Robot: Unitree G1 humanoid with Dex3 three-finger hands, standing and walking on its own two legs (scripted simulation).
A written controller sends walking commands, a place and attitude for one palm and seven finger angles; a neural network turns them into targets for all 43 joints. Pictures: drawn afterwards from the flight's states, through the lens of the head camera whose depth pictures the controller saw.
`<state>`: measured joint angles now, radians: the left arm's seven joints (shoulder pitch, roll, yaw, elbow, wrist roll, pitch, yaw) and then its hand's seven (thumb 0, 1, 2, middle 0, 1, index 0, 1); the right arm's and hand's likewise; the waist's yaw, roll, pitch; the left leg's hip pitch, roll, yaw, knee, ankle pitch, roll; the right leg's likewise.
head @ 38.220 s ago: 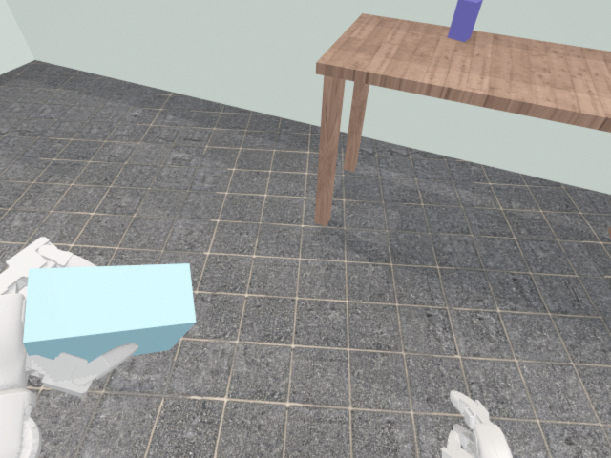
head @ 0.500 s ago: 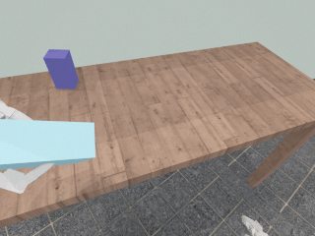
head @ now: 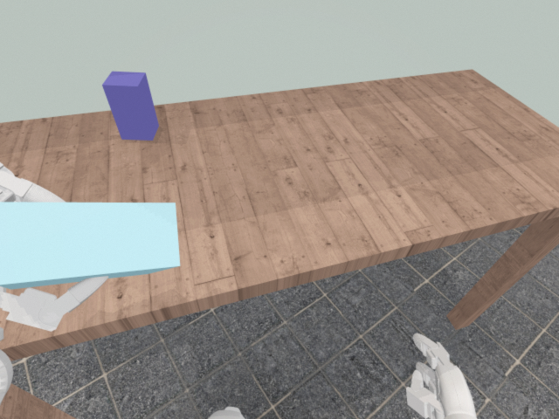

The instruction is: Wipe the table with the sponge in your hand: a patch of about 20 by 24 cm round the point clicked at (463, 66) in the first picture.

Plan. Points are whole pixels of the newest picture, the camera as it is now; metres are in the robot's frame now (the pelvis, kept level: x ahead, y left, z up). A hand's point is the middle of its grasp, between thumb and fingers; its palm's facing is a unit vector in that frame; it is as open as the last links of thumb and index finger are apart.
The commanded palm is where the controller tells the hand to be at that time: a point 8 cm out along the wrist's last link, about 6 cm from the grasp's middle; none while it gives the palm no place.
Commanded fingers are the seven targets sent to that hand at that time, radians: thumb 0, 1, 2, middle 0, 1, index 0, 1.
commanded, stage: step back with the hand held close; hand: left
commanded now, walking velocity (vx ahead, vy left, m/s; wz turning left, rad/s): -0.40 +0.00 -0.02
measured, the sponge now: (116, 245) +0.24 +0.20 +0.19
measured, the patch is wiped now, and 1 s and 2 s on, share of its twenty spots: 1.00 1.00 1.00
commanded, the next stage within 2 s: stop stepping back and stand still in 0.74 s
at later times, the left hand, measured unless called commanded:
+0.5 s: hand (8, 303) +0.16 +0.23 +0.23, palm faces +0.46 -0.82 -0.35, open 9.9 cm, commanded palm +0.10 +0.27 +0.23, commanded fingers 0.00 0.10 1.30 -1.20 -1.60 -1.20 -1.60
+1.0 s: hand out of the picture -0.04 +0.21 +0.23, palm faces +0.47 -0.82 -0.31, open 9.9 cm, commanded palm -0.09 +0.25 +0.23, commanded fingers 0.00 0.10 1.30 -1.20 -1.60 -1.20 -1.60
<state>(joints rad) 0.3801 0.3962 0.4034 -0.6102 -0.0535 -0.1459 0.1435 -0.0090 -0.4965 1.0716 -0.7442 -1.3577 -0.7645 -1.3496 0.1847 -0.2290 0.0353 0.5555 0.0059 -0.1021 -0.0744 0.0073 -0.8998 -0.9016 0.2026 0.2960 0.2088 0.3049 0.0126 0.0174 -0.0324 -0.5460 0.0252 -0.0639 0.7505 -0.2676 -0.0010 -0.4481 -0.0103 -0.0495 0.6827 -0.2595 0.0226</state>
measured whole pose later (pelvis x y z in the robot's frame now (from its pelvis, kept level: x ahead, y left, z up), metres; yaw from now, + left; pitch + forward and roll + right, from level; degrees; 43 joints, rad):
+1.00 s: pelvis -0.25 -0.03 +0.00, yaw +0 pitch -2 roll +1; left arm 0.38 0.40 0.44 -0.61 -0.06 -0.16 0.15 -0.01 -0.50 1.07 -0.75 -1.36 -0.76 -1.35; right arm 0.22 -0.20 -0.01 0.59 0.03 -0.15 -0.03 0.01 -0.90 -0.90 0.20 0.30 0.21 0.30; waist -0.02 -0.06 -0.01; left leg -0.37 0.08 0.05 0.67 -0.27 -0.03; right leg -0.54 0.02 0.01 1.09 -0.37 0.02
